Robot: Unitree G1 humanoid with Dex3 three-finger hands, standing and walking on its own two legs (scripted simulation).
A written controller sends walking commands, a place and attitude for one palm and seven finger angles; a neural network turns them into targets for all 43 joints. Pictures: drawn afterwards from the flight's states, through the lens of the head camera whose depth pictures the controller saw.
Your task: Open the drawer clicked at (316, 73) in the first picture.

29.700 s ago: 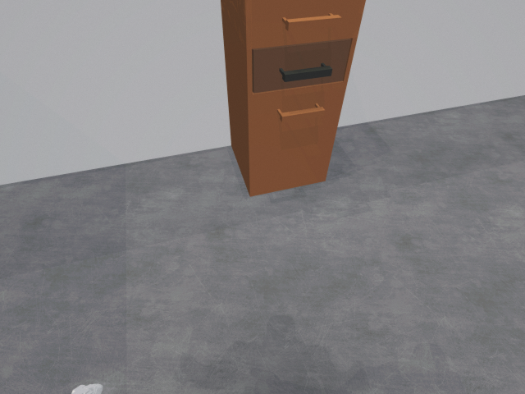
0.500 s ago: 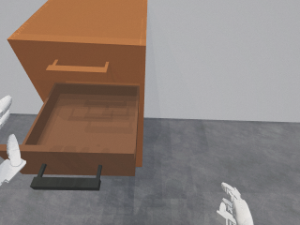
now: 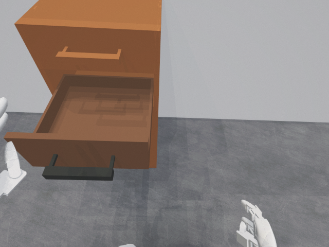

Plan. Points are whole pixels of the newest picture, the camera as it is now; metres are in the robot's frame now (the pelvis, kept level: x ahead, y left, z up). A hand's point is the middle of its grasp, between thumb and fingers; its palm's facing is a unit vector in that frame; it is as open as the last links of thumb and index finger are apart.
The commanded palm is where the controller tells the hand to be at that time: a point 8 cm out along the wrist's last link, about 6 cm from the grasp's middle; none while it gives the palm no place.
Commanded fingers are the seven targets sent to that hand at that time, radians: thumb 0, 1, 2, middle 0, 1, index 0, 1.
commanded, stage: step back with the hand held close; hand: left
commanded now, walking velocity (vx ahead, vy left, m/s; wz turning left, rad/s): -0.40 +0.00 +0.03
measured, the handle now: (81, 165) +0.33 +0.27 -0.08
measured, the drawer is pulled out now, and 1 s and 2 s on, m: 0.30 0.30 0.30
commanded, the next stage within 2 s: stop stepping back and stand still in 0.20 s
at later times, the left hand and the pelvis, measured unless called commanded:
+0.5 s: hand out of the picture +0.09 +0.21 +0.17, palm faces +0.34 -0.81 -0.47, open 7.4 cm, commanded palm +0.03 +0.26 +0.19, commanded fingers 0.00 0.90 0.90 -0.20 -0.30 -0.20 -0.30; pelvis -0.11 -0.02 +0.00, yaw -2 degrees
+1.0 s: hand out of the picture +0.08 +0.22 +0.17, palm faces +0.34 -0.83 -0.44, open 7.4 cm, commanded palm +0.02 +0.27 +0.19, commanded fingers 0.00 0.90 0.90 -0.20 -0.30 -0.20 -0.30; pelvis -0.12 -0.01 +0.01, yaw +0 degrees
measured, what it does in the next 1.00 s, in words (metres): walks backwards: left foot, then right foot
